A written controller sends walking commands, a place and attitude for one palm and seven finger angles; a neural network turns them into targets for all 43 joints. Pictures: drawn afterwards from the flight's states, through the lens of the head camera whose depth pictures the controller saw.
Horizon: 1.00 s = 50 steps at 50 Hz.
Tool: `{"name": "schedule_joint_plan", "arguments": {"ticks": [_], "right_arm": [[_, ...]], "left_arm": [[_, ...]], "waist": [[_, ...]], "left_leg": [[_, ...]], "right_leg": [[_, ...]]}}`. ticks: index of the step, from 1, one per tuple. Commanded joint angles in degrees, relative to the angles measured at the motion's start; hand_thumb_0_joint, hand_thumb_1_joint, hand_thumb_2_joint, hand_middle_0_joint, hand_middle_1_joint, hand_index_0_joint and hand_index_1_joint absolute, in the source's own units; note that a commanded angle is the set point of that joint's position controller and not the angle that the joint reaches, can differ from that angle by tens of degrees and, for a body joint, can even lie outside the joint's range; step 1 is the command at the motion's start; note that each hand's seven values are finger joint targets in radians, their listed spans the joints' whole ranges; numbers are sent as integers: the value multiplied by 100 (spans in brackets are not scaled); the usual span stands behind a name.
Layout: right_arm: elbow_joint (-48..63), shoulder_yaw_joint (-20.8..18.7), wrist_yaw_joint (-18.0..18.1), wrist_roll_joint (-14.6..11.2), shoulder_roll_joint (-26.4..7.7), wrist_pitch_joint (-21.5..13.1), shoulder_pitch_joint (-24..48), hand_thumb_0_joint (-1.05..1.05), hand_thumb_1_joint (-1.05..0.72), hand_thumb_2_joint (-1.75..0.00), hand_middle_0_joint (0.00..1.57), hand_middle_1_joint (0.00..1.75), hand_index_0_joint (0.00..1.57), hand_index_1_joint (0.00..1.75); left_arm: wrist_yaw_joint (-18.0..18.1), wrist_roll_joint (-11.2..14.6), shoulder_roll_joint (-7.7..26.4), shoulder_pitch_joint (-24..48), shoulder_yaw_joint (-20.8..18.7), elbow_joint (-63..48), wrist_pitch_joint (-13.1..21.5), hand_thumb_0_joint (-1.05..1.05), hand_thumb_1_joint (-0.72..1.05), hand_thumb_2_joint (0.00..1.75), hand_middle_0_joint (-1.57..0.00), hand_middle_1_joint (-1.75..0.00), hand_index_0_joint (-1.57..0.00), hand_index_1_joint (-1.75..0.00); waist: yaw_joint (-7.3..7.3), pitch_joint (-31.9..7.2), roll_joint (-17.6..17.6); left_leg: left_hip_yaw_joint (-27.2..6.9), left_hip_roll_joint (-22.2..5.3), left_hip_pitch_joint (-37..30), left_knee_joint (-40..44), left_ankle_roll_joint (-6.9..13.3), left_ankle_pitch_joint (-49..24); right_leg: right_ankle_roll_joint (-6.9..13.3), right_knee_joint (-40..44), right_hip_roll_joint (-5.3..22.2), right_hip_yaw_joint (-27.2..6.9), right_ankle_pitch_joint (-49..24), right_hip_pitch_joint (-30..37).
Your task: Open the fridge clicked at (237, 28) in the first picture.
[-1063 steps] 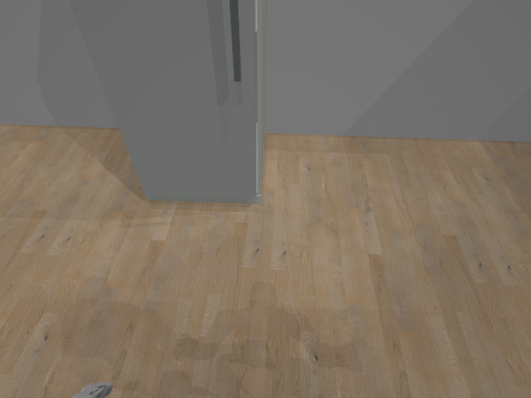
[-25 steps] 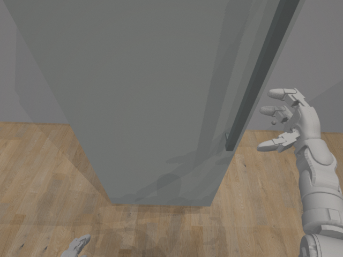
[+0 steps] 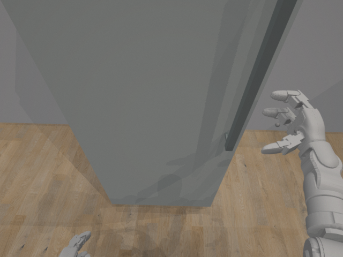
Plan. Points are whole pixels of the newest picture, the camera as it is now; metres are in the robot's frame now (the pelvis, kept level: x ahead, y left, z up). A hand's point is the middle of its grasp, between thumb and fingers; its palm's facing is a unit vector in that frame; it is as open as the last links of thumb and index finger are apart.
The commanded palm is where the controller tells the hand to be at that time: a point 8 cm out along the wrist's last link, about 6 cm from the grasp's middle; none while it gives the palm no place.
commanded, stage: feel for the door with the fingertips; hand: right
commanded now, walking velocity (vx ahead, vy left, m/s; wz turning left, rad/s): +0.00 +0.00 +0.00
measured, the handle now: (253, 73) +0.46 -0.12 +0.22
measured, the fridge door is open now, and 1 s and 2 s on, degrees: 0 0 0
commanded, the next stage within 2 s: slide the fingers in behind the handle in 0.72 s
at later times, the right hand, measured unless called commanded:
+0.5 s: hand (259, 124) +0.40 -0.16 +0.13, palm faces -0.08 +1.00 +0.00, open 14.0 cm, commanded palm +0.38 -0.21 +0.13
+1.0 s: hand (261, 116) +0.42 -0.16 +0.13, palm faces -0.07 +1.00 -0.01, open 13.8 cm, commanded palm +0.39 -0.21 +0.13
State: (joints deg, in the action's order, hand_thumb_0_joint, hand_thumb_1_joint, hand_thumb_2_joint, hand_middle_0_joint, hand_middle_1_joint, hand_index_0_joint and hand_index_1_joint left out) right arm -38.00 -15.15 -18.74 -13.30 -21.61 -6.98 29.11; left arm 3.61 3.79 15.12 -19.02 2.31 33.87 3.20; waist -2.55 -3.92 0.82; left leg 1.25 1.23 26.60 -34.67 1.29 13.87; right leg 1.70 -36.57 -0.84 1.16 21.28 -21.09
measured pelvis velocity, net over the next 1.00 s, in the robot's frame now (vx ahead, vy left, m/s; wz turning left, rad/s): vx -0.01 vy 0.00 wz -0.01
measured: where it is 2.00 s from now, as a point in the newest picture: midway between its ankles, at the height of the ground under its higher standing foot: outside the picture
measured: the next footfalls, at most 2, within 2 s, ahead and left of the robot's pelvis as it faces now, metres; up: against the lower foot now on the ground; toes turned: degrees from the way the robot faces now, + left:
none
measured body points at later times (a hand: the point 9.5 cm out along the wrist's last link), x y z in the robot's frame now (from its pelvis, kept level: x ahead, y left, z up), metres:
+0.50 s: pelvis +0.00 +0.00 +0.00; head +0.02 +0.00 +0.45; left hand +0.12 +0.24 -0.10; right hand +0.40 -0.21 +0.13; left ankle +0.04 +0.11 -0.72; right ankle -0.03 -0.10 -0.72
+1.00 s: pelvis -0.01 +0.00 +0.00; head +0.02 +0.00 +0.45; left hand +0.08 +0.26 -0.11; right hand +0.42 -0.22 +0.13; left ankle +0.04 +0.11 -0.72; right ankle -0.03 -0.10 -0.72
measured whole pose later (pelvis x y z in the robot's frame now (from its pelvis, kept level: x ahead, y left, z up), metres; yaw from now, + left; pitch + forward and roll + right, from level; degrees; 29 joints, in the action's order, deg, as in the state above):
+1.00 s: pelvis -0.01 +0.00 +0.00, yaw -1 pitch +7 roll +0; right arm -46.3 -11.7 -13.7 -11.2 -18.7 -9.5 37.8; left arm 2.8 3.1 15.0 -20.2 1.9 36.4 3.2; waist -2.9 -3.6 0.6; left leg 1.7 0.8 28.7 -35.7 1.3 13.7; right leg 1.7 -37.7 -1.2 0.7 21.0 -23.4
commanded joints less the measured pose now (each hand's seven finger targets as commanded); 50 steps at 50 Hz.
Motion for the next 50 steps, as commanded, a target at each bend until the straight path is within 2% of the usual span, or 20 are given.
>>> {"name": "schedule_joint_plan", "arguments": {"ticks": [1, 2, 7, 8, 11, 12, 18, 22, 25, 27, 31, 32, 34, 36, 39, 41, 43, 46, 49, 50], "right_arm": [[1600, -210, 20, -134, -1078, -346, 2247, 0, 50, -30, 30, 120, 30, 120], [1576, -128, 28, -160, -977, -319, 2176, 0, 50, -30, 30, 120, 30, 120], [1581, 26, 209, -88, -821, -212, 2488, 0, 50, -30, 30, 120, 30, 120], [1639, 38, 251, -57, -774, -197, 2432, 0, 50, -30, 30, 120, 30, 120], [1606, 263, 379, -1, -521, -217, 2726, 0, 50, -30, 30, 120, 30, 120], [1652, 120, 437, 14, -661, -251, 2589, 0, 50, -30, 30, 120, 30, 120], [1781, 349, 600, 69, -236, -249, 2116, 0, 50, -30, 30, 120, 30, 120], [1551, -38, 778, 182, -769, -158, 2493, 0, 50, -30, 30, 120, 30, 120], [1644, 61, 774, 189, -652, -236, 2774, 0, 50, -30, 30, 120, 30, 120], [1347, 64, 723, 149, -675, -287, 2871, 0, 50, -30, 30, 120, 30, 120], [1047, 322, 574, 138, -435, -367, 3246, 0, 50, -30, 30, 120, 30, 120], [915, 194, 562, 140, -600, -380, 3124, 0, 50, -30, 30, 120, 30, 120], [692, 335, 512, 130, -439, -369, 3337, 0, 50, -30, 30, 120, 30, 120], [426, 168, 527, 137, -652, -372, 3486, 0, 50, -30, 30, 120, 30, 120], [522, 133, 532, 154, -665, -472, 3558, 0, 50, -30, 30, 120, 30, 120], [531, 233, 516, 157, -553, -511, 3624, 0, 50, -30, 30, 120, 30, 120], [443, 147, 519, 160, -656, -542, 3488, 0, 50, -30, 30, 120, 30, 120], [406, 295, 486, 161, -528, -567, 3607, 0, 50, -30, 30, 120, 30, 120], [356, 76, 499, 169, -771, -572, 3463, 0, 50, -30, 30, 120, 30, 120], [390, 191, 467, 170, -666, -571, 3458, 0, 50, -30, 30, 120, 30, 120]], "left_arm": [[63, 4, 744, 158, -278, -766, 291, 0, 90, 90, -20, -30, -20, -30], [58, -1, 761, 140, -275, -763, 296, 0, 90, 90, -20, -30, -20, -30], [70, -8, 762, 184, -283, -676, 322, 0, 90, 90, -20, -30, -20, -30], [57, -16, 735, 221, -275, -701, 328, 0, 90, 90, -20, -30, -20, -30], [43, -25, 697, 232, -249, -650, 347, 0, 90, 90, -20, -30, -20, -30], [39, -44, 717, 214, -277, -648, 341, 0, 90, 90, -20, -30, -20, -30], [-46, -51, 656, 266, -268, -680, 347, 0, 90, 90, -20, -30, -20, -30], [2, -63, 709, 261, -269, -637, 243, 0, 90, 90, -20, -30, -20, -30], [31, -58, 644, 290, -244, -660, 256, 0, 90, 90, -20, -30, -20, -30], [60, -62, 677, 205, -250, -596, 248, 0, 90, 90, -20, -30, -20, -30], [69, -41, 669, 168, -243, -531, 290, 0, 90, 90, -20, -30, -20, -30], [67, -44, 714, 97, -265, -527, 279, 0, 90, 90, -20, -30, -20, -30], [61, -37, 717, 82, -252, -487, 288, 0, 90, 90, -20, -30, -20, -30], [65, -46, 759, -8, -272, -435, 268, 0, 90, 90, -20, -30, -20, -30], [26, -66, 736, -60, -294, -453, 266, 0, 90, 90, -20, -30, -20, -30], [7, -62, 725, -87, -300, -432, 273, 0, 90, 90, -20, -30, -20, -30], [-6, -64, 761, -142, -323, -421, 254, 0, 90, 90, -20, -30, -20, -30], [-17, -52, 747, -100, -303, -435, 248, 0, 90, 90, -20, -30, -20, -30], [-19, -59, 771, -103, -311, -464, 228, 0, 90, 90, -20, -30, -20, -30], [-22, -50, 760, -67, -290, -493, 232, 0, 90, 90, -20, -30, -20, -30]], "waist": [[48, -1669, 226], [36, -1624, 22], [-20, -1456, -19], [29, -1591, 198], [-48, -1457, 163], [14, -1622, 28], [96, -1645, 21], [76, -1415, -217], [49, -1595, 101], [-31, -1520, -233], [-107, -1536, 164], [-60, -1585, -80], [-140, -1497, 30], [-156, -1510, -173], [-112, -1820, -58], [-132, -1780, 101], [-127, -1802, -153], [-170, -1589, -21], [-88, -1671, -100], [-87, -1623, 87]], "left_leg": [[-77, -90, -1376, 239, 48, -1520], [-53, -89, -1380, 246, 50, -1517], [-20, -96, -1137, 301, 47, -1136], [-37, -112, -1178, 265, 54, -1193], [11, -99, -1029, 263, 55, -1069], [-2, -98, -1159, 230, 58, -1193], [21, -103, -1235, 150, 52, -1592], [-25, -113, -1299, 251, 36, -1212], [-70, -113, -1343, 253, 45, -1307], [-77, -106, -1377, 302, 22, -1216], [-73, -100, -1157, 302, 44, -1133], [-53, -97, -1262, 283, 55, -1148], [-55, -99, -1111, 281, 48, -1135], [-67, -100, -1093, 287, 25, -1041], [-95, -108, -1250, 222, 24, -1273], [-77, -98, -1158, 198, 40, -1347], [-78, -90, -1225, 191, 28, -1389], [-71, -84, -1050, 236, 31, -1091], [-103, -93, -1188, 229, 31, -1050], [-100, -93, -1120, 224, 47, -979]], "right_leg": [[-43, 541, 121, -131, -1729, 204], [-32, 534, 137, -151, -1746, 194], [-45, 561, 132, -207, -1442, 211], [-61, 562, 118, -199, -1509, 248], [-92, 574, 121, -243, -1426, 277], [-76, 530, 133, -235, -1589, 310], [-136, 525, 156, -199, -2065, 389], [-73, 597, 130, -178, -1498, 75], [-73, 585, 110, -139, -1560, 212], [-37, 576, 119, -143, -1415, 107], [-53, 564, 83, -140, -1310, 198], [-49, 557, 102, -174, -1373, 133], [-51, 546, 80, -166, -1308, 93], [-37, 525, 78, -168, -1195, -49], [-29, 479, 62, -142, -1396, 5], [-52, 457, 66, -148, -1502, 66], [-30, 439, 78, -148, -1506, -12], [-30, 478, 69, -152, -1204, -78], [-9, 474, 62, -141, -1142, -181], [-23, 496, 59, -145, -1089, -173]]}}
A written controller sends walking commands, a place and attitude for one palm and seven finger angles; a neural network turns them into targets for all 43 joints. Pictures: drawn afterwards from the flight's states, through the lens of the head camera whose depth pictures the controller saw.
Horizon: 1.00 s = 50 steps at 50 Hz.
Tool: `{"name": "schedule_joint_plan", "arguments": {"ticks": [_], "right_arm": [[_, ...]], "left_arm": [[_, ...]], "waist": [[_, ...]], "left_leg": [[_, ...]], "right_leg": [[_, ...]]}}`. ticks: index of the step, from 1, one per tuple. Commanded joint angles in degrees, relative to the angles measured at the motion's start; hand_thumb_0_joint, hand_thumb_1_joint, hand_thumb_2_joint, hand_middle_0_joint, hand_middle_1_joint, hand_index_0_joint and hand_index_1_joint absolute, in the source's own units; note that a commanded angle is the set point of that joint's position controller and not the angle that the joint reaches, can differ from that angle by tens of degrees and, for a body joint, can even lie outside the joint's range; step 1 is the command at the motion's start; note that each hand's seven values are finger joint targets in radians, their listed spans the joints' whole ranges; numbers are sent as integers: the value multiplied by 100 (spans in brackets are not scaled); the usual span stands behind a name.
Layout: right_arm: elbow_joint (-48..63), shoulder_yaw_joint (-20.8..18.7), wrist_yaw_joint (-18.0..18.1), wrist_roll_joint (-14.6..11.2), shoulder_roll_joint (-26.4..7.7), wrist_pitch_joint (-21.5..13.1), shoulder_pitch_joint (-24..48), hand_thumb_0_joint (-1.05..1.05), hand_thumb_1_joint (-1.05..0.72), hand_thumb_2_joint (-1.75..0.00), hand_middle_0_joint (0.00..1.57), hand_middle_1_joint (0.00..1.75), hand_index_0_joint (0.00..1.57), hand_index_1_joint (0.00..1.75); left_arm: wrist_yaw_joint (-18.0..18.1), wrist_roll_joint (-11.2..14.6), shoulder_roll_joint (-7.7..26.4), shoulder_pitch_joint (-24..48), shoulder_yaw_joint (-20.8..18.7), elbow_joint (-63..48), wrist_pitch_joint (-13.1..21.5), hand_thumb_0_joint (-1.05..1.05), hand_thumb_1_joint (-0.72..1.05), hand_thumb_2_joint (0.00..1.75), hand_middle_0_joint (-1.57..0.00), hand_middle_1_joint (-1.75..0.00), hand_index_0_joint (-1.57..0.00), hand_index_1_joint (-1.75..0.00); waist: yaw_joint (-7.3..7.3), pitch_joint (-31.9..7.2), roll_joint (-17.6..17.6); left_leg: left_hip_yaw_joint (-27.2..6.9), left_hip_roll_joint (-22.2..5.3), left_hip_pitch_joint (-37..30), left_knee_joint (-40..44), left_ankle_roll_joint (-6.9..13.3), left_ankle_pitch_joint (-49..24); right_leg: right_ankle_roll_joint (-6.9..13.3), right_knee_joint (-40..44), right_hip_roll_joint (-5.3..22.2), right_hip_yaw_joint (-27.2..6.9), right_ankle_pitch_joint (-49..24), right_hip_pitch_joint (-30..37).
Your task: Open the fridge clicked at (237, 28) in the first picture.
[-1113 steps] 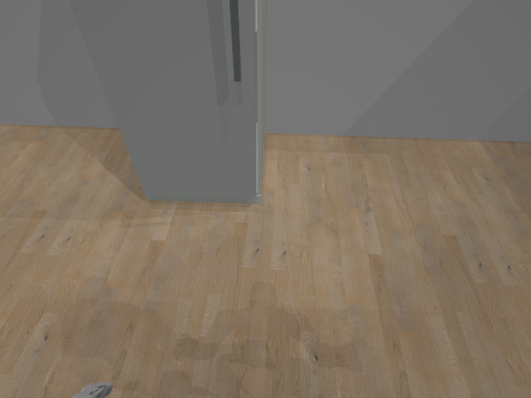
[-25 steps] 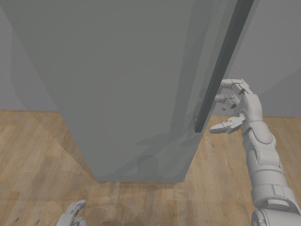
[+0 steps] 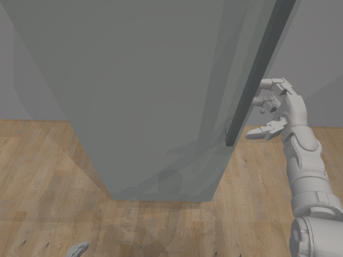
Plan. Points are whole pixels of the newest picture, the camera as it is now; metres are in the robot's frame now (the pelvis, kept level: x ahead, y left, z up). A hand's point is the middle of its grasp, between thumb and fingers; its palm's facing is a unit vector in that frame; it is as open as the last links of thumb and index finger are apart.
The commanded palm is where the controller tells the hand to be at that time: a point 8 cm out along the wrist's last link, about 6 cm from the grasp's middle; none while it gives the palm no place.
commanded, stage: slide the fingers in behind the handle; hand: right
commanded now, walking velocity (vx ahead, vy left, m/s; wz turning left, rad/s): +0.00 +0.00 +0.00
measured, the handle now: (254, 67) +0.47 -0.12 +0.22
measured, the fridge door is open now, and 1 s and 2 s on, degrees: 0 0 0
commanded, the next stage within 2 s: grip the handle and tug to test in 1.64 s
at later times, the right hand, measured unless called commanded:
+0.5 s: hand (254, 115) +0.41 -0.14 +0.13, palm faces -0.09 +1.00 -0.01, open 14.0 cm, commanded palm +0.39 -0.19 +0.13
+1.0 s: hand (243, 114) +0.41 -0.11 +0.13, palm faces -0.10 +1.00 -0.01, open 14.0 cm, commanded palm +0.39 -0.17 +0.13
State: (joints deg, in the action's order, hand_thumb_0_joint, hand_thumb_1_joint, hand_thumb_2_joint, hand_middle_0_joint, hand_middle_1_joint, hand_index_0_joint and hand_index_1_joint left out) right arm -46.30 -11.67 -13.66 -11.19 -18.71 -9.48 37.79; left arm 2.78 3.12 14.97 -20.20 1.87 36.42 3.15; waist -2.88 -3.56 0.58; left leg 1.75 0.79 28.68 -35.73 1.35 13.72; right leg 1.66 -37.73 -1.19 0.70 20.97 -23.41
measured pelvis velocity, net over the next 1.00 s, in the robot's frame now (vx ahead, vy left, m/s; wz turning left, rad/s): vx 0.01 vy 0.00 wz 0.01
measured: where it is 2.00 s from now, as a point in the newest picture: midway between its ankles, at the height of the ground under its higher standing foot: outside the picture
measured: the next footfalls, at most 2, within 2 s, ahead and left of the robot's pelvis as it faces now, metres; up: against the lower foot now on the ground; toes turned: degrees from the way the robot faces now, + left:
none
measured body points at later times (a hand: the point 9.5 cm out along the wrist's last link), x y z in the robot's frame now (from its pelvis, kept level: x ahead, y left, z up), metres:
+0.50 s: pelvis +0.00 +0.00 +0.00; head +0.02 +0.00 +0.45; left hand +0.12 +0.25 -0.10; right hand +0.41 -0.19 +0.13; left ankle +0.04 +0.11 -0.72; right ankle -0.02 -0.10 -0.72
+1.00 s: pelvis +0.01 +0.00 +0.00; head +0.03 +0.01 +0.45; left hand +0.11 +0.25 -0.11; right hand +0.41 -0.17 +0.13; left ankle +0.04 +0.11 -0.72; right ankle -0.02 -0.10 -0.72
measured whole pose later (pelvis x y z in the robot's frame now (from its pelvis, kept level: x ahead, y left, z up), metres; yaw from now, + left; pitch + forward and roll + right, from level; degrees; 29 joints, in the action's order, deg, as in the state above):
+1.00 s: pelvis +0.01 +0.00 +0.00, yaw +1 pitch +5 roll +0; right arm -34.2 -7.3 -7.6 -10.0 -11.9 -7.0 30.1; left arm 2.0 2.5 13.6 -18.2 1.8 35.6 3.3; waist -1.9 -3.7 1.2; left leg 0.9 1.2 25.9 -34.8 1.5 13.9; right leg 1.4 -35.4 -0.9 1.5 20.8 -19.7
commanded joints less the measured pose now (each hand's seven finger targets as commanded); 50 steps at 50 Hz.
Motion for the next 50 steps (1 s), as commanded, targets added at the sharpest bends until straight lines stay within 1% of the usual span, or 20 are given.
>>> {"name": "schedule_joint_plan", "arguments": {"ticks": [1, 3, 6, 10, 13, 15, 16, 17, 22, 23, 25, 26, 27, 30, 33, 37, 40, 42, 46, 50], "right_arm": [[1272, -145, -46, -58, -911, -331, 2637, 0, 50, -30, 30, 120, 30, 120], [1406, -246, -40, -83, -978, -349, 2364, 0, 50, -30, 30, 120, 30, 120], [1497, -192, -51, -122, -897, -314, 2358, 0, 50, -30, 30, 120, 30, 120], [1894, -255, 45, -115, -868, -310, 1963, 0, 50, -30, 30, 120, 30, 120], [1967, -196, 136, -93, -827, -253, 2051, 0, 50, -30, 30, 120, 30, 120], [2081, -220, 198, -54, -855, -229, 2037, 0, 50, -30, 30, 120, 30, 120], [2138, -67, 203, -34, -693, -216, 2050, 0, 50, -30, 30, 120, 30, 120], [2173, -141, 248, -30, -784, -220, 2081, 0, 50, -30, 30, 120, 30, 120], [2203, 18, 287, -27, -563, -199, 2031, 0, 50, -30, 30, 120, 30, 120], [2172, -62, 290, -29, -595, -182, 1904, 0, 50, -30, 30, 120, 30, 120], [2151, 152, 291, -4, -400, -148, 2071, 0, 50, -30, 30, 120, 30, 120], [2104, 125, 311, -20, -375, -123, 2050, 0, 50, -30, 30, 120, 30, 120], [1986, -64, 337, -27, -553, -107, 1825, 0, 50, -30, 30, 120, 30, 120], [2150, 175, 353, -1, -326, -97, 2066, 0, 50, -30, 30, 120, 30, 120], [2322, 220, 432, 22, -241, -139, 1965, 0, 50, -30, 30, 120, 30, 120], [2206, -1, 536, 55, -491, -122, 1953, 0, 50, -30, 30, 120, 30, 120], [2394, 135, 588, 90, -273, -162, 1935, 0, 50, -30, 30, 120, 30, 120], [2383, 189, 597, 57, -170, -176, 1806, 0, 50, -30, 30, 120, 30, 120], [2554, 191, 601, 102, -172, -146, 1662, 0, 50, -30, 30, 120, 30, 120], [2620, 132, 628, 70, -192, -70, 1424, 0, 50, -30, 30, 120, 30, 120]], "left_arm": [[56, 17, 766, 44, -255, -750, 250, 0, 90, 90, -20, -30, -20, -30], [46, 7, 775, 56, -269, -811, 245, 0, 90, 90, -20, -30, -20, -30], [46, 20, 756, 117, -245, -828, 254, 0, 90, 90, -20, -30, -20, -30], [26, 5, 720, 185, -257, -897, 268, 0, 90, 90, -20, -30, -20, -30], [35, 7, 716, 225, -248, -876, 261, 0, 90, 90, -20, -30, -20, -30], [36, 0, 703, 244, -242, -888, 251, 0, 90, 90, -20, -30, -20, -30], [37, 5, 676, 303, -230, -915, 264, 0, 90, 90, -20, -30, -20, -30], [45, -3, 688, 276, -247, -899, 256, 0, 90, 90, -20, -30, -20, -30], [53, -16, 677, 303, -242, -884, 281, 0, 90, 90, -20, -30, -20, -30], [52, -8, 663, 325, -246, -879, 286, 0, 90, 90, -20, -30, -20, -30], [40, -2, 645, 334, -220, -857, 283, 0, 90, 90, -20, -30, -20, -30], [40, -9, 642, 344, -230, -850, 293, 0, 90, 90, -20, -30, -20, -30], [38, -20, 680, 300, -245, -845, 278, 0, 90, 90, -20, -30, -20, -30], [28, -2, 634, 363, -229, -860, 270, 0, 90, 90, -20, -30, -20, -30], [9, -18, 621, 364, -247, -876, 292, 0, 90, 90, -20, -30, -20, -30], [26, -42, 660, 331, -252, -838, 252, 0, 90, 90, -20, -30, -20, -30], [6, -45, 593, 366, -250, -854, 275, 0, 90, 90, -20, -30, -20, -30], [-5, -54, 601, 332, -264, -847, 288, 0, 90, 90, -20, -30, -20, -30], [-18, -51, 581, 381, -261, -866, 290, 0, 90, 90, -20, -30, -20, -30], [-25, -41, 586, 417, -265, -876, 281, 0, 90, 90, -20, -30, -20, -30]], "waist": [[-76, -1670, 35], [18, -1890, -38], [-9, -1665, -22], [102, -1830, 56], [19, -1613, -98], [73, -1672, -23], [53, -1643, 142], [41, -1718, -2], [30, -1744, -102], [83, -1763, 0], [11, -1615, 99], [16, -1600, 5], [88, -1604, -216], [3, -1567, -119], [59, -1743, 49], [89, -1706, -271], [121, -1837, -10], [98, -1837, -210], [161, -1859, -51], [163, -1667, -247]], "left_leg": [[-131, -41, -1296, 339, 38, -945], [-157, -44, -1499, 292, 36, -1149], [-138, -41, -1416, 331, 31, -1021], [-133, -38, -1528, 272, 43, -1284], [-140, -41, -1462, 335, 15, -1177], [-140, -46, -1514, 332, 24, -1145], [-145, -51, -1462, 336, 30, -1121], [-143, -57, -1541, 340, 26, -1154], [-113, -51, -1565, 333, 28, -1260], [-129, -53, -1558, 323, 34, -1322], [-96, -53, -1421, 340, 38, -1266], [-98, -45, -1414, 340, 33, -1259], [-96, -50, -1539, 350, 37, -1292], [-108, -57, -1456, 359, 24, -1301], [-85, -55, -1454, 297, 40, -1410], [-110, -64, -1635, 337, 17, -1338], [-114, -56, -1619, 302, 34, -1532], [-100, -52, -1712, 315, 24, -1631], [-114, -60, -1763, 314, 30, -1655], [-126, -60, -1809, 386, 12, -1649]], "right_leg": [[-16, 613, 100, -113, -1055, 106], [-3, 588, 107, -91, -1238, 126], [-16, 624, 110, -79, -1076, 63], [-29, 609, 124, -72, -1371, 221], [-17, 641, 138, -74, -1236, 155], [-26, 669, 123, -70, -1218, 182], [-32, 667, 120, -62, -1199, 223], [-15, 637, 128, -65, -1250, 252], [-27, 658, 134, -83, -1369, 337], [-38, 650, 129, -72, -1416, 357], [-57, 672, 121, -88, -1370, 368], [-52, 658, 120, -93, -1353, 364], [-39, 657, 126, -95, -1414, 278], [-39, 658, 113, -72, -1360, 328], [-65, 632, 126, -86, -1574, 496], [-38, 663, 119, -71, -1424, 285], [-58, 654, 114, -55, -1635, 468], [-47, 652, 127, -41, -1723, 460], [-61, 693, 117, -6, -1696, 462], [-39, 732, 123, 20, -1612, 362]]}}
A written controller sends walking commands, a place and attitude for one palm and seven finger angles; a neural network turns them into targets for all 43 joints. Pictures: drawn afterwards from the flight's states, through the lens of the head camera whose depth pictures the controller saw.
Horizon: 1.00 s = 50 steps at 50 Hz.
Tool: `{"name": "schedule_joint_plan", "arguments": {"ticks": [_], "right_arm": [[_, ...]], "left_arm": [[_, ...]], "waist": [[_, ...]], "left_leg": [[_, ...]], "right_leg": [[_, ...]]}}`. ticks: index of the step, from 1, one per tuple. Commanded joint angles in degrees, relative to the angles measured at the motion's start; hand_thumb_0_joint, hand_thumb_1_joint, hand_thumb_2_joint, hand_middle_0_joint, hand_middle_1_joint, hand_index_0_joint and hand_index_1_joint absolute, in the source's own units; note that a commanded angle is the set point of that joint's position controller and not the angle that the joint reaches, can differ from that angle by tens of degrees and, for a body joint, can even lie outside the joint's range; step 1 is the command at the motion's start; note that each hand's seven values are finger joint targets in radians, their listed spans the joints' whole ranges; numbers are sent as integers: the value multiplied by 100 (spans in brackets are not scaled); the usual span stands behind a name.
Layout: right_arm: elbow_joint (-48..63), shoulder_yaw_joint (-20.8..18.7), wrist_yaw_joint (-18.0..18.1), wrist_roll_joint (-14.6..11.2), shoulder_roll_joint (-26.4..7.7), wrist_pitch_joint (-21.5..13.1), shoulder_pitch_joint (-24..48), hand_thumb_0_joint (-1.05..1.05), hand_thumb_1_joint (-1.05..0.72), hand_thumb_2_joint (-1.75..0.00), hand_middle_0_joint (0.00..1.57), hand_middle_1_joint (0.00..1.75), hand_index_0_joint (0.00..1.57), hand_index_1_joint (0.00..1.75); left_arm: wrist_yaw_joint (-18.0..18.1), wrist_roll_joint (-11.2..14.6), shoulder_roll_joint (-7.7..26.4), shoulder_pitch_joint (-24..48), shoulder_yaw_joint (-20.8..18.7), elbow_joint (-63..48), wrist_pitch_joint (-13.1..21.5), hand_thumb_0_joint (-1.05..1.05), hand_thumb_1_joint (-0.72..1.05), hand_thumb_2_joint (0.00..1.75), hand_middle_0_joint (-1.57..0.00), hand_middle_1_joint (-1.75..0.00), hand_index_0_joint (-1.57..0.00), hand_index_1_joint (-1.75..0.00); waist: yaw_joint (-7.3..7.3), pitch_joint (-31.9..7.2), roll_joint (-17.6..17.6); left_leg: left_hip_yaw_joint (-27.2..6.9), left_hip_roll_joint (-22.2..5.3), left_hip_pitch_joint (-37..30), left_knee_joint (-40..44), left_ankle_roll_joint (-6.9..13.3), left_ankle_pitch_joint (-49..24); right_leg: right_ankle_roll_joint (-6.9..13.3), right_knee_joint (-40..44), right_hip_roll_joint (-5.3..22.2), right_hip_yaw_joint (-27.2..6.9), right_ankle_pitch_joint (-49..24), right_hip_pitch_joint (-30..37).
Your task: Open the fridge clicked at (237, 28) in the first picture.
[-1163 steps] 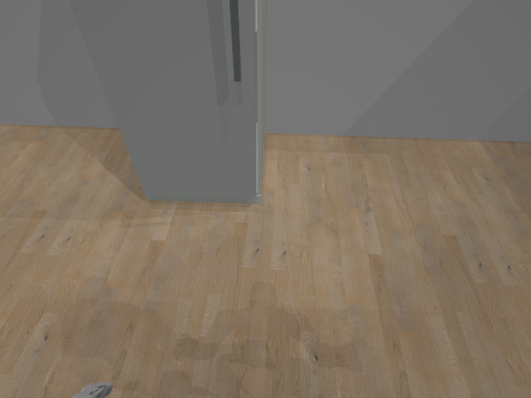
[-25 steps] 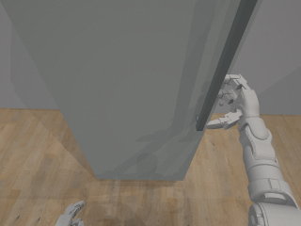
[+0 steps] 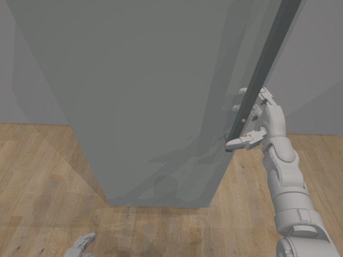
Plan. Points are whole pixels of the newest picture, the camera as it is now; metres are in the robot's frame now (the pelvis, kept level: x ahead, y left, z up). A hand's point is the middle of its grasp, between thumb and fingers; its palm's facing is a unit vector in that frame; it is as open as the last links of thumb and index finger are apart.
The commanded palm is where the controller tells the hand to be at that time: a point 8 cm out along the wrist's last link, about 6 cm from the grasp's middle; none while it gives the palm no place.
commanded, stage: slide the fingers in behind the handle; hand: right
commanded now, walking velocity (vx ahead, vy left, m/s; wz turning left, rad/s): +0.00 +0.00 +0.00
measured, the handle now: (254, 76) +0.46 -0.13 +0.21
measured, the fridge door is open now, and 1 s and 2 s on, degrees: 0 0 0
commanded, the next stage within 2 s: grip the handle and tug to test in 0.64 s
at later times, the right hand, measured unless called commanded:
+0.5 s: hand (242, 121) +0.40 -0.12 +0.13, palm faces -0.07 +1.00 -0.01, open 14.0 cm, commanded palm +0.38 -0.17 +0.12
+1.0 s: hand (242, 120) +0.41 -0.12 +0.12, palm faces -0.07 +1.00 +0.00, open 12.3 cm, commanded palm +0.39 -0.18 +0.12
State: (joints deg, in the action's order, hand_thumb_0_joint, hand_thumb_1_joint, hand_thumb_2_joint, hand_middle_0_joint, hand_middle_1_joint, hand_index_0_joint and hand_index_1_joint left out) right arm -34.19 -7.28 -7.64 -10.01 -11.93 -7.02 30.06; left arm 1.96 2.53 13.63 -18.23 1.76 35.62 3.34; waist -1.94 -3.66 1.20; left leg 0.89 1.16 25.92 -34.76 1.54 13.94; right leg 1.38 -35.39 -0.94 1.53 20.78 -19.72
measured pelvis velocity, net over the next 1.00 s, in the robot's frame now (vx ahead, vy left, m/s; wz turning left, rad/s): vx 0.00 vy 0.00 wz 0.00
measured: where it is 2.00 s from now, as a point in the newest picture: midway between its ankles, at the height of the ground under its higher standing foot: outside the picture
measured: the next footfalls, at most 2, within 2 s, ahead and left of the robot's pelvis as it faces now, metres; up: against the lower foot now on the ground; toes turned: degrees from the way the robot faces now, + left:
none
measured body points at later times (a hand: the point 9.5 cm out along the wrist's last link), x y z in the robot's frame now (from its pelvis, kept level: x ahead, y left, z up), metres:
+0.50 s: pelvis -0.01 +0.00 +0.00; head +0.01 +0.01 +0.45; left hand +0.11 +0.25 -0.11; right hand +0.40 -0.17 +0.13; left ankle +0.04 +0.10 -0.73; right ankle -0.03 -0.10 -0.73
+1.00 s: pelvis +0.00 +0.00 +0.00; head +0.02 +0.00 +0.45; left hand +0.10 +0.24 -0.11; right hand +0.41 -0.18 +0.12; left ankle +0.04 +0.10 -0.73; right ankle -0.03 -0.10 -0.73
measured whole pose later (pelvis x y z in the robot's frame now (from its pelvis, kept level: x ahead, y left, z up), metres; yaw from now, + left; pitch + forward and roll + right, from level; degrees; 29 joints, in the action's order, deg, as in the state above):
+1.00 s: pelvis +0.00 +0.00 +0.00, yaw +0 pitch +5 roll +0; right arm -38.0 -7.5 -6.8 -9.4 -11.9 -7.9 32.4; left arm 2.1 2.3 13.5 -18.2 1.8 35.8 3.1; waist -2.4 -3.3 0.9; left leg 0.8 1.1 26.1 -34.3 1.4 13.7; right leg 1.6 -35.3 -1.0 1.6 20.7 -20.1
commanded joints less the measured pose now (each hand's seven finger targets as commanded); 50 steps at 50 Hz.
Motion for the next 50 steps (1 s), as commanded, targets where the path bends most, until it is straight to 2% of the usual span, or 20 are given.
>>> {"name": "schedule_joint_plan", "arguments": {"ticks": [1, 2, 6, 10, 12, 13, 14, 18, 20, 21, 23, 27, 28, 30, 32, 37, 39, 43, 49, 50], "right_arm": [[1363, -146, 14, -45, -687, -278, 2226, 0, 50, -30, 30, 120, 30, 120], [1344, -238, 44, -47, -811, -269, 2271, 0, 50, -30, 30, 120, 30, 120], [1475, -129, 77, -22, -741, -276, 2532, 0, 50, -30, 30, 120, 30, 120], [1320, -143, 104, -62, -742, -325, 2624, 0, 50, -30, 30, 120, 30, 120], [1156, -232, 104, -38, -912, -346, 2616, 0, 50, -30, 30, 120, 30, 120], [1170, -115, 84, -34, -762, -363, 2711, 0, 50, -30, 30, 120, 30, 120], [1171, -230, 87, -22, -904, -383, 2769, 0, 50, -30, 30, 120, 30, 120], [884, -195, 36, -49, -837, -379, 2699, 0, 50, -30, 30, 120, 30, 120], [844, -159, 36, -43, -848, -397, 3008, 0, 50, -30, 30, 120, 30, 120], [776, -190, 37, -40, -846, -402, 2907, 0, 50, -30, 30, 120, 30, 120], [739, -89, 32, -50, -748, -426, 3002, 0, 50, -30, 30, 120, 30, 120], [602, -303, 43, -41, -995, -477, 3008, 0, 50, -30, 30, 120, 30, 120], [732, -151, 31, -24, -836, -512, 3146, 0, 50, -30, 30, 120, 30, 120], [782, -95, 34, -12, -726, -538, 3097, 0, 50, -30, 30, 120, 30, 120], [666, -222, 52, -10, -841, -527, 2866, 0, 50, -30, 30, 120, 30, 120], [761, -177, 83, 27, -795, -483, 2857, 0, 50, -30, 30, 120, 30, 120], [814, -114, 102, 7, -647, -467, 2856, 0, 41, -34, 31, 121, 31, 121], [850, -309, 133, 3, -855, -460, 2714, 0, 22, -42, 33, 124, 33, 124], [997, -344, 74, 16, -942, -476, 2601, 0, -6, -54, 36, 128, 36, 128], [1015, -146, 42, 11, -736, -464, 2729, 0, -11, -56, 36, 129, 36, 129]], "left_arm": [[57, 18, 703, 253, -239, -803, 261, 0, 90, 90, -20, -30, -20, -30], [70, 25, 730, 229, -257, -792, 249, 0, 90, 90, -20, -30, -20, -30], [97, 23, 680, 325, -227, -791, 259, 0, 90, 90, -20, -30, -20, -30], [117, 19, 696, 331, -224, -744, 282, 0, 90, 90, -20, -30, -20, -30], [130, 22, 730, 327, -216, -732, 250, 0, 90, 90, -20, -30, -20, -30], [131, 21, 703, 355, -215, -755, 259, 0, 90, 90, -20, -30, -20, -30], [136, 23, 707, 352, -217, -737, 262, 0, 90, 90, -20, -30, -20, -30], [127, 29, 711, 353, -193, -748, 241, 0, 90, 90, -20, -30, -20, -30], [133, 33, 720, 331, -197, -720, 237, 0, 90, 90, -20, -30, -20, -30], [130, 35, 722, 333, -206, -733, 241, 0, 90, 90, -20, -30, -20, -30], [125, 36, 720, 332, -194, -745, 244, 0, 90, 90, -20, -30, -20, -30], [125, 16, 764, 224, -227, -715, 233, 0, 90, 90, -20, -30, -20, -30], [112, 20, 736, 231, -219, -722, 248, 0, 90, 90, -20, -30, -20, -30], [97, 7, 713, 203, -225, -710, 261, 0, 90, 90, -20, -30, -20, -30], [93, -2, 749, 118, -251, -700, 254, 0, 90, 90, -20, -30, -20, -30], [78, 10, 749, 115, -261, -727, 230, 0, 90, 90, -20, -30, -20, -30], [66, 5, 725, 95, -265, -700, 253, 0, 90, 90, -20, -30, -20, -30], [76, -11, 748, 102, -264, -709, 235, 0, 90, 90, -20, -30, -20, -30], [83, -3, 729, 149, -241, -741, 215, 0, 90, 90, -20, -30, -20, -30], [86, 0, 713, 161, -231, -746, 222, 0, 90, 90, -20, -30, -20, -30]], "waist": [[25, -1531, -250], [4, -1491, -399], [-9, -1526, -146], [-39, -1497, -330], [-24, -1499, -415], [-53, -1525, -363], [-11, -1563, -177], [-13, -1482, -255], [-83, -1453, -313], [-31, -1492, -288], [-73, -1484, -185], [-29, -1651, -400], [-86, -1693, -273], [-63, -1810, -17], [-19, -1827, -317], [-39, -1720, -178], [-38, -1703, -181], [14, -1726, -379], [45, -1716, -150], [-35, -1655, -151]], "left_leg": [[-35, -99, -1442, 324, -14, -1573], [-33, -104, -1458, 362, -21, -1480], [-76, -114, -1439, 403, -16, -1276], [-87, -113, -1416, 440, -34, -1165], [-96, -139, -1498, 456, -33, -1036], [-112, -135, -1464, 442, -41, -1100], [-122, -140, -1455, 434, -26, -1100], [-109, -139, -1422, 440, -25, -1000], [-100, -131, -1331, 453, -31, -857], [-96, -122, -1334, 434, -15, -863], [-97, -131, -1295, 425, -16, -881], [-105, -128, -1443, 382, -26, -984], [-99, -123, -1388, 356, -20, -1107], [-94, -113, -1349, 306, -5, -1285], [-41, -94, -1421, 263, -4, -1416], [-30, -94, -1339, 285, 4, -1352], [-10, -76, -1264, 284, 4, -1414], [-36, -86, -1440, 309, -7, -1449], [-52, -90, -1501, 305, 15, -1512], [-41, -86, -1415, 318, 7, -1506]], "right_leg": [[-7, 514, 90, -50, -1482, -12], [9, 507, 101, -60, -1420, -37], [12, 535, 63, -64, -1217, -20], [25, 531, 62, -77, -1100, -38], [33, 543, 60, -86, -1011, -127], [43, 537, 53, -77, -1038, -94], [28, 536, 46, -72, -1040, -79], [27, 545, 42, -86, -942, -178], [25, 541, 37, -113, -823, -192], [23, 540, 41, -114, -852, -176], [25, 527, 41, -116, -865, -166], [34, 491, 48, -110, -971, -237], [30, 495, 45, -114, -1062, -146], [9, 452, 42, -89, -1222, -28], [2, 446, 75, -127, -1404, -55], [-8, 480, 80, -111, -1375, -37], [-16, 477, 88, -118, -1432, 34], [5, 504, 89, -101, -1430, -52], [-5, 516, 79, -74, -1462, -30], [-7, 516, 83, -79, -1454, 11]]}}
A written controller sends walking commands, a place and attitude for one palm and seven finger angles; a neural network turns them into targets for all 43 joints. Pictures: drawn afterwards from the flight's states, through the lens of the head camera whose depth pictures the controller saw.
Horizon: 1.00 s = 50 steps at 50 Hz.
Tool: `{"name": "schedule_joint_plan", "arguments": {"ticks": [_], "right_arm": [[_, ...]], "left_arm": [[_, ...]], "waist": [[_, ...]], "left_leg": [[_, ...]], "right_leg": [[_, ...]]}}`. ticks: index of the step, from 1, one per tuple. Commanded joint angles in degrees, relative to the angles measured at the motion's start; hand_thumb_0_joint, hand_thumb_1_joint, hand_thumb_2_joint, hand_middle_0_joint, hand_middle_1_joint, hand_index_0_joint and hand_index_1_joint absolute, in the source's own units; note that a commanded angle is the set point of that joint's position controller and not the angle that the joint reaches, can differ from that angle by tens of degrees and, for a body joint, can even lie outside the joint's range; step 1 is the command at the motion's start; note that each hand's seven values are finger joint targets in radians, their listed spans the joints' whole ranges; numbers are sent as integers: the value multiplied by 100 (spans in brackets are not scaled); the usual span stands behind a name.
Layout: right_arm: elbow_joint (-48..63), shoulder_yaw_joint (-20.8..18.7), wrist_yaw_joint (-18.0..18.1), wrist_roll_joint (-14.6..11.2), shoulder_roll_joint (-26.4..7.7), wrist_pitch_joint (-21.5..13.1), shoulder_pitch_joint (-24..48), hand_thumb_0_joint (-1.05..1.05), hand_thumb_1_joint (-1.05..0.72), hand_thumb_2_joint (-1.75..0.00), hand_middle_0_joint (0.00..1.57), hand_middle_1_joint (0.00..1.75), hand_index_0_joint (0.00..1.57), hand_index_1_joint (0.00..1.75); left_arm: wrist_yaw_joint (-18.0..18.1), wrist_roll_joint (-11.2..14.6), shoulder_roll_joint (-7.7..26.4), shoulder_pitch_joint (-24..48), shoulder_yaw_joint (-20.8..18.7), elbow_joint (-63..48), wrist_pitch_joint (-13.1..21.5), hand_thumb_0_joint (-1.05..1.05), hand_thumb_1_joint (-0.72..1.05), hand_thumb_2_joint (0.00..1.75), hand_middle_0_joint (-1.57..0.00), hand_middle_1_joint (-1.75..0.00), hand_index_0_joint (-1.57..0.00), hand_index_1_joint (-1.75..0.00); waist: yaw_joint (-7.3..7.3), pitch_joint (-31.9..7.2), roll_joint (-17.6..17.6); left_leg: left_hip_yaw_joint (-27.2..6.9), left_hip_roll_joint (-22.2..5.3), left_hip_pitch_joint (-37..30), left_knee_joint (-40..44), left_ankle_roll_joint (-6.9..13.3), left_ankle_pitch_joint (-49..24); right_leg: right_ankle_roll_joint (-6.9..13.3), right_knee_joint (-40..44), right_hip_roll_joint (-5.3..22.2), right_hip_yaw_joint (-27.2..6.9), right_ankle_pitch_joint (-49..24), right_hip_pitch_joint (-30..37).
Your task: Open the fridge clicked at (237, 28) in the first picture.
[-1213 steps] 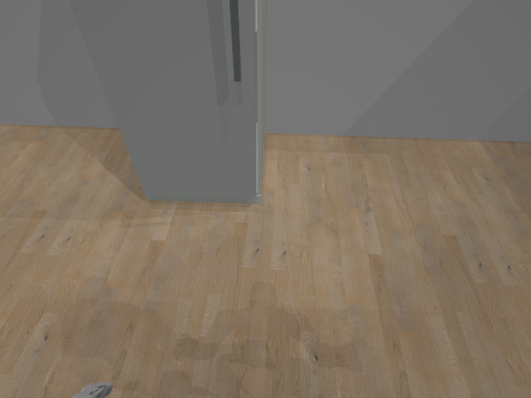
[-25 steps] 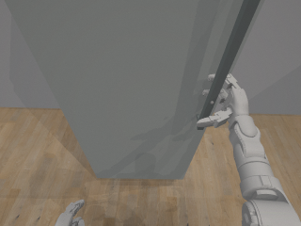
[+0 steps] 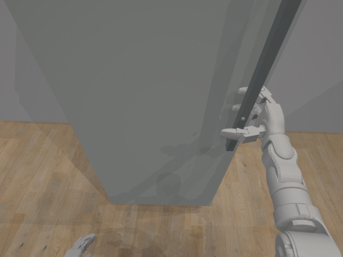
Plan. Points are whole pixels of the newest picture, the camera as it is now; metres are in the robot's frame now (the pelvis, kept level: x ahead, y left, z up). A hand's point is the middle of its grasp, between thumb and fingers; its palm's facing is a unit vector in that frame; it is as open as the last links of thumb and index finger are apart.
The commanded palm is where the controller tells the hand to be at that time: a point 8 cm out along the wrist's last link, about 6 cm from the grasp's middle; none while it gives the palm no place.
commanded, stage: grip the handle and tug to test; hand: right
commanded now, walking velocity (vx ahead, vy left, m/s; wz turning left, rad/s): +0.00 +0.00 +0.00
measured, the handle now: (255, 74) +0.46 -0.13 +0.21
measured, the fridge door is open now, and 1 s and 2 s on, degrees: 0 0 14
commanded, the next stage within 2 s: pull the door a little, standing still in 1.16 s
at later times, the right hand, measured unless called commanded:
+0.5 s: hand (240, 120) +0.40 -0.11 +0.12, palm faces -0.10 +0.99 -0.01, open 5.8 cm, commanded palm +0.38 -0.17 +0.12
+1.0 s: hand (238, 120) +0.40 -0.11 +0.12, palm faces -0.08 +1.00 +0.00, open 5.5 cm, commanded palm +0.36 -0.17 +0.12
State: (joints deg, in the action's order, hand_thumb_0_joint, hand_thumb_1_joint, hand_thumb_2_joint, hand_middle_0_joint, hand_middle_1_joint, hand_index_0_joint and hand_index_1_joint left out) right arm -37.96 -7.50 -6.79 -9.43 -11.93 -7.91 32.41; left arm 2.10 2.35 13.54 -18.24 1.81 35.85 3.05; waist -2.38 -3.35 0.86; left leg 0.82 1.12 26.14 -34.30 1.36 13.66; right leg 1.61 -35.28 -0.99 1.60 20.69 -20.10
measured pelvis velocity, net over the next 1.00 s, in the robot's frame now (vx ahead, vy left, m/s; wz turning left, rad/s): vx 0.00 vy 0.01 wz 0.01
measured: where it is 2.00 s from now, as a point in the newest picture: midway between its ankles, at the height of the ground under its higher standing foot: outside the picture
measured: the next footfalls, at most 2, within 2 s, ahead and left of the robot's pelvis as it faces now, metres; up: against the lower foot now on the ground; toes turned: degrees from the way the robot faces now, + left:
none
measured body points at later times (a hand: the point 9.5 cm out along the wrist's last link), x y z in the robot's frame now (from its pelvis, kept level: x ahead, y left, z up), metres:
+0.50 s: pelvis +0.00 +0.00 +0.00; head +0.02 +0.01 +0.45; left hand +0.12 +0.24 -0.11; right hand +0.40 -0.17 +0.13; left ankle +0.04 +0.10 -0.73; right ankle -0.03 -0.10 -0.73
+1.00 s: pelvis +0.00 +0.01 +0.00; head +0.02 +0.02 +0.45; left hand +0.10 +0.25 -0.11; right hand +0.40 -0.16 +0.13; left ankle +0.04 +0.10 -0.73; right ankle -0.03 -0.10 -0.73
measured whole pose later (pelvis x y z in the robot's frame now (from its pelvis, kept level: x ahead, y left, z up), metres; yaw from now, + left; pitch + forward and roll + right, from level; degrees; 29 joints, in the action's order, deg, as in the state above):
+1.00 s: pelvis +0.00 +0.01 +0.00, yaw +1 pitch +5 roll +0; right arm -35.5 -7.7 -6.4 -9.8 -11.7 -7.1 30.2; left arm 2.3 2.4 13.9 -17.7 1.8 35.1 2.2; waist -2.9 -3.2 1.2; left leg 0.3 1.7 25.4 -33.5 1.8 12.9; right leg 1.2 -34.1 -0.5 2.2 20.0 -18.9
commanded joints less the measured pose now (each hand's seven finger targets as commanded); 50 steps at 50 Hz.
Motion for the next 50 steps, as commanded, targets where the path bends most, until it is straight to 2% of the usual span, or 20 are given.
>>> {"name": "schedule_joint_plan", "arguments": {"ticks": [1, 4, 7, 9, 13, 17, 19, 22, 24, 26, 27, 28, 32, 35, 38, 40, 42, 45, 47, 50], "right_arm": [[1429, -152, -49, -53, -776, -376, 2539, 0, -15, -58, 37, 129, 37, 129], [1556, -194, -66, -98, -789, -368, 2346, 0, -29, -64, 38, 131, 38, 131], [1559, -105, -73, -92, -694, -335, 2231, 0, -43, -70, 40, 133, 40, 133], [1703, 27, -72, -103, -547, -311, 2320, 0, -53, -74, 41, 135, 41, 135], [1750, 38, 4, -79, -507, -244, 2244, 0, -71, -82, 43, 137, 43, 137], [1597, -147, 72, -20, -762, -213, 2245, 0, -90, -90, 45, 140, 45, 140], [1650, 34, 41, -14, -569, -232, 2397, 0, -90, -90, 45, 140, 45, 140], [1346, -131, 73, -16, -767, -197, 2528, 0, -90, -90, 45, 140, 45, 140], [1428, -281, 103, -45, -855, -220, 2550, 0, -90, -90, 45, 140, 45, 140], [1540, -194, 111, -35, -735, -262, 2507, 0, -90, -90, 45, 140, 45, 140], [1469, -249, 138, -26, -801, -277, 2318, 0, -90, -90, 45, 140, 45, 140], [1480, -141, 137, -35, -664, -285, 2355, 0, -90, -90, 45, 140, 45, 140], [1327, -203, 154, 3, -796, -302, 2509, 0, -90, -90, 45, 140, 45, 140], [1361, -126, 140, 1, -714, -338, 2629, 0, -90, -90, 45, 140, 45, 140], [1205, -256, 141, 11, -910, -347, 2586, 0, -90, -90, 45, 140, 45, 140], [1280, -117, 98, -20, -708, -359, 2589, 0, -90, -90, 45, 140, 45, 140], [1253, -433, 99, -36, -1035, -360, 2178, 0, -90, -90, 45, 140, 45, 140], [1544, -273, 9, -81, -826, -376, 1945, 0, -90, -90, 45, 140, 45, 140], [1566, -407, 10, -97, -967, -360, 1726, 0, -90, -90, 45, 140, 45, 140], [1787, -593, -20, -121, -1127, -316, 1396, 0, -90, -90, 45, 140, 45, 140]], "left_arm": [[77, 30, 723, 164, -250, -754, 258, 0, 90, 90, -20, -30, -20, -30], [77, 22, 726, 182, -262, -774, 273, 0, 90, 90, -20, -30, -20, -30], [72, 21, 735, 176, -275, -770, 272, 0, 90, 90, -20, -30, -20, -30], [64, 28, 718, 217, -262, -767, 291, 0, 90, 90, -20, -30, -20, -30], [60, 17, 713, 243, -263, -775, 279, 0, 90, 90, -20, -30, -20, -30], [76, -7, 744, 252, -250, -763, 230, 0, 90, 90, -20, -30, -20, -30], [76, 17, 698, 309, -231, -786, 237, 0, 90, 90, -20, -30, -20, -30], [105, 5, 741, 265, -229, -737, 194, 0, 90, 90, -20, -30, -20, -30], [103, -8, 708, 293, -226, -754, 196, 0, 90, 90, -20, -30, -20, -30], [86, -8, 674, 291, -217, -763, 204, 0, 90, 90, -20, -30, -20, -30], [80, -17, 699, 274, -226, -777, 186, 0, 90, 90, -20, -30, -20, -30], [73, -9, 681, 290, -211, -791, 192, 0, 90, 90, -20, -30, -20, -30], [97, -6, 711, 277, -223, -774, 159, 0, 90, 90, -20, -30, -20, -30], [94, 6, 684, 285, -217, -750, 185, 0, 90, 90, -20, -30, -20, -30], [113, 7, 716, 273, -220, -740, 157, 0, 90, 90, -20, -30, -20, -30], [103, 8, 696, 285, -227, -765, 187, 0, 90, 90, -20, -30, -20, -30], [96, -6, 739, 270, -249, -788, 174, 0, 90, 90, -20, -30, -20, -30], [73, 23, 697, 356, -234, -872, 191, 0, 90, 90, -20, -30, -20, -30], [78, 19, 726, 345, -254, -897, 184, 0, 90, 90, -20, -30, -20, -30], [74, 22, 728, 374, -248, -952, 182, 0, 90, 90, -20, -30, -20, -30]], "waist": [[16, -1662, -76], [61, -1814, -31], [44, -1746, -200], [28, -1730, -30], [31, -1695, -164], [68, -1668, -331], [33, -1600, -105], [-6, -1488, -337], [63, -1703, -240], [75, -1763, -120], [124, -1797, -267], [78, -1729, -237], [46, -1574, -369], [2, -1568, -155], [23, -1565, -288], [9, -1622, -235], [152, -1780, -331], [174, -1739, -190], [230, -1706, -385], [309, -1745, -381]], "left_leg": [[-20, -75, -1381, 274, 34, -1440], [-22, -81, -1453, 256, 37, -1591], [18, -74, -1421, 248, 33, -1628], [24, -76, -1322, 247, 41, -1601], [52, -80, -1308, 247, 34, -1634], [12, -102, -1457, 296, 25, -1450], [9, -96, -1337, 290, 39, -1436], [13, -96, -1308, 336, 22, -1248], [-26, -105, -1435, 322, 22, -1294], [-7, -99, -1461, 277, 37, -1479], [10, -103, -1552, 258, 36, -1499], [10, -97, -1482, 267, 27, -1489], [-32, -105, -1484, 355, 8, -1205], [-48, -93, -1375, 381, 14, -1175], [-86, -112, -1486, 415, -6, -1050], [-78, -104, -1454, 412, -5, -1049], [-99, -116, -1712, 388, 4, -1170], [-113, -118, -1733, 394, 3, -1281], [-107, -118, -1858, 398, 6, -1333], [-133, -116, -1994, 383, 13, -1522]], "right_leg": [[-41, 503, 96, -103, -1442, 81], [-45, 476, 95, -94, -1615, 190], [-51, 472, 115, -118, -1710, 206], [-73, 481, 106, -136, -1704, 287], [-72, 489, 118, -154, -1780, 312], [-44, 518, 95, -134, -1519, 131], [-58, 526, 91, -142, -1516, 191], [-35, 525, 92, -159, -1339, 79], [-34, 518, 67, -134, -1337, 78], [-57, 512, 69, -124, -1521, 147], [-54, 512, 81, -141, -1574, 103], [-55, 529, 86, -131, -1539, 107], [-21, 560, 78, -117, -1214, -43], [-19, 552, 66, -99, -1161, 43], [1, 571, 63, -93, -1029, -122], [0, 568, 54, -84, -1014, -57], [11, 561, 60, -63, -1133, -126], [-1, 587, 55, -8, -1157, -115], [9, 599, 74, -5, -1226, -159], [5, 641, 77, 26, -1341, -160]]}}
